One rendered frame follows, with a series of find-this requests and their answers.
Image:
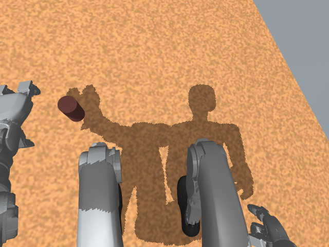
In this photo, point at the left robot hand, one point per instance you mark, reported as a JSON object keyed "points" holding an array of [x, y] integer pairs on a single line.
{"points": [[15, 107]]}

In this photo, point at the right robot hand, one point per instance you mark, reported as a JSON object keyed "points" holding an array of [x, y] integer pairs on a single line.
{"points": [[268, 233]]}

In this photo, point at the right robot foot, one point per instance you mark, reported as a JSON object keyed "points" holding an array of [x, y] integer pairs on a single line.
{"points": [[188, 229]]}

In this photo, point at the left robot arm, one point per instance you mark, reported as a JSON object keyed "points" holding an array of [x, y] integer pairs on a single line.
{"points": [[10, 135]]}

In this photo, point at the can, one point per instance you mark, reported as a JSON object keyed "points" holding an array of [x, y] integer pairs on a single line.
{"points": [[71, 108]]}

